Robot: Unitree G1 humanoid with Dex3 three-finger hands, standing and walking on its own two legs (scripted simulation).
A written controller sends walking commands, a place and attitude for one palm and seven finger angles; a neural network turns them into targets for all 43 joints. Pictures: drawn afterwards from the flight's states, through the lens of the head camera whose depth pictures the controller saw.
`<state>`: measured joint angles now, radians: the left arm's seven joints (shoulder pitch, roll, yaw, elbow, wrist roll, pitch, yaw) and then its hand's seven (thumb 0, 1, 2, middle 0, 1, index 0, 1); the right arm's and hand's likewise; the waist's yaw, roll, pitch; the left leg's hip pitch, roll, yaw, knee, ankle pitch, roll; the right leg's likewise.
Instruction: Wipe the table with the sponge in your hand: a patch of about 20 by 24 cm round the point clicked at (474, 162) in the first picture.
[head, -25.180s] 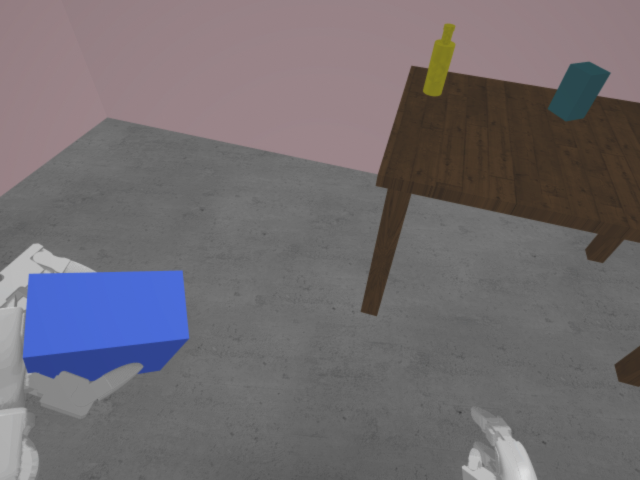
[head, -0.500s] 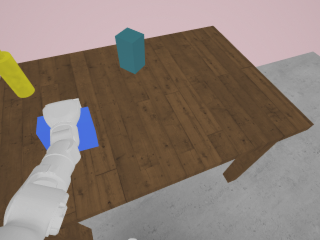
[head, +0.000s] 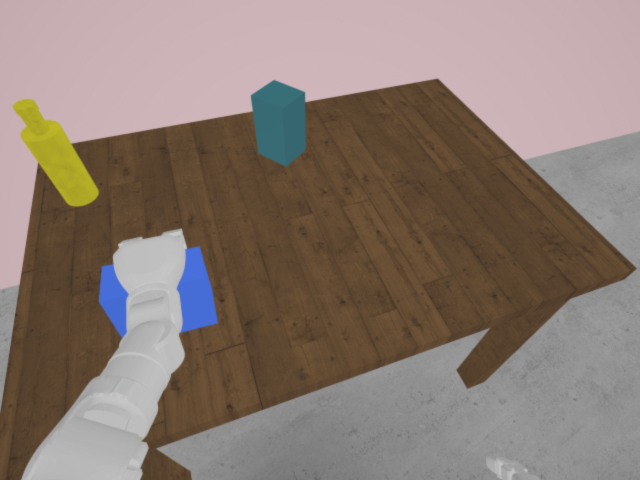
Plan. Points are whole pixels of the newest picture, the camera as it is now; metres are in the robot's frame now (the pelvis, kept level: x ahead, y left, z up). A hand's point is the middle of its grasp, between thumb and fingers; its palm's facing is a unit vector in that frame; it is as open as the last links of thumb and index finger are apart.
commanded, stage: wipe back along the middle lane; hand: left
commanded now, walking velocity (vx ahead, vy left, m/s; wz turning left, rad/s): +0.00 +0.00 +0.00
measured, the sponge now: (166, 303) +0.37 +0.26 -0.05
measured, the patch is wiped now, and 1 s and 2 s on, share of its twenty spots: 0.75 0.90 0.90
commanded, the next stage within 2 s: slide across to the third lane in 1.04 s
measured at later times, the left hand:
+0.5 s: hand (164, 308) +0.34 +0.24 -0.01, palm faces -0.05 -0.02 -1.00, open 10.6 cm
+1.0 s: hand (179, 346) +0.28 +0.21 -0.01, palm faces -0.03 -0.04 -1.00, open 10.6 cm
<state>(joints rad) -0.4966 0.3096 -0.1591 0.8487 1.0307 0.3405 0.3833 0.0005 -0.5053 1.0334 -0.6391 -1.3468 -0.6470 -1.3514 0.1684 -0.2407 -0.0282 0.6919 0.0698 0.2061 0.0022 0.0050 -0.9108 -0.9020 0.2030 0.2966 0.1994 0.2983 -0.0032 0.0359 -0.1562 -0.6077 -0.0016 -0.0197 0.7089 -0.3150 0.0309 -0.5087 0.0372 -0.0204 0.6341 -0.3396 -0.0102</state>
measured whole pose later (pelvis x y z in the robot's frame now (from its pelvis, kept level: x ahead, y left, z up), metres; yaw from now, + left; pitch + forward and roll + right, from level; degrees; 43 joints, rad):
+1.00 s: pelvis +0.00 -0.02 +0.00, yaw +1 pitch +6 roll -1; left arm -0.11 0.22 -0.30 0.42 1.04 0.46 0.36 0.00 -0.50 1.03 -0.63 -1.36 -0.63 -1.36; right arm 0.08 -0.24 0.01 0.62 0.08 0.21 0.00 0.01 -0.91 -0.90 0.20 0.30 0.20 0.30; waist 0.07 0.05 -0.14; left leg -0.48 -0.01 -0.02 0.69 -0.32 0.01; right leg -0.40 0.03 -0.02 0.66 -0.37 -0.03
